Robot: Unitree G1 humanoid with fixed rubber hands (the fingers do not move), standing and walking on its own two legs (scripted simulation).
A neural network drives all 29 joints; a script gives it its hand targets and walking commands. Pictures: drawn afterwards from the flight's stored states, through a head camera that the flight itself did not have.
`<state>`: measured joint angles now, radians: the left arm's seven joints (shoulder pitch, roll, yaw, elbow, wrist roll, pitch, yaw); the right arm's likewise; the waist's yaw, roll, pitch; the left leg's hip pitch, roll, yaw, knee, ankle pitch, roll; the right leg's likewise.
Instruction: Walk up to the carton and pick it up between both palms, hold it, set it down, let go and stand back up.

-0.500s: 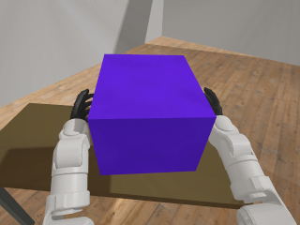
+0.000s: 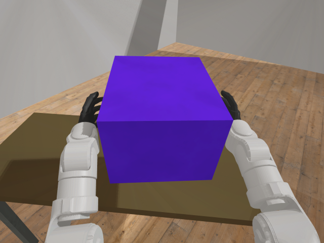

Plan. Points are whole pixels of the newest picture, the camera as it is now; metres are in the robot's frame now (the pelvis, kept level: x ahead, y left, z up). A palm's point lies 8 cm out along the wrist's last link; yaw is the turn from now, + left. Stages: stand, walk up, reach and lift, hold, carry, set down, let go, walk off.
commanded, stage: hold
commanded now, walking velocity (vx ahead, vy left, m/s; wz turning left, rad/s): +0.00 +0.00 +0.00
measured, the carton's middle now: (159, 113) +0.43 +0.01 +0.17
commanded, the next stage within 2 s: none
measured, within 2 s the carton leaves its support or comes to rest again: neither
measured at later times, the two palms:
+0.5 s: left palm (86, 129) +0.35 +0.18 +0.18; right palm (228, 126) +0.36 -0.16 +0.17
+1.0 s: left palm (88, 127) +0.35 +0.18 +0.18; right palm (231, 125) +0.36 -0.16 +0.17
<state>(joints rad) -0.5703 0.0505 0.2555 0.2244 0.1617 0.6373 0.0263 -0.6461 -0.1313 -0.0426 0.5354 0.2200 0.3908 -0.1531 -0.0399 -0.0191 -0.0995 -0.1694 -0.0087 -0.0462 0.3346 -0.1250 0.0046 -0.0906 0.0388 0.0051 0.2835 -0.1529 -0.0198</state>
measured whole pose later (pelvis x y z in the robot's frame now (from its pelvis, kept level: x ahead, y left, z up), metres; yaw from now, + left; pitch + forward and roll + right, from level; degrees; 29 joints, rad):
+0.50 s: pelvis +0.00 +0.00 +0.00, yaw +0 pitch -3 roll -1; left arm -0.49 0.05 0.23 0.11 0.17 0.67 0.03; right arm -0.58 -0.13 -0.01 0.45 0.26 0.40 -0.17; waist -0.05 -0.02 -0.07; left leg -0.15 -0.01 -0.05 0.35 -0.14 0.01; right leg -0.06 0.04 0.00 0.27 -0.16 -0.02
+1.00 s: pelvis +0.00 +0.00 +0.00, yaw +0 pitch -4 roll -1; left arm -0.53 0.05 0.25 0.16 0.17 0.66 0.02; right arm -0.61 -0.14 -0.01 0.49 0.24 0.39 -0.16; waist -0.05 -0.02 -0.07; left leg -0.15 -0.01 -0.05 0.34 -0.13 0.00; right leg -0.06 0.04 0.00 0.27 -0.15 -0.02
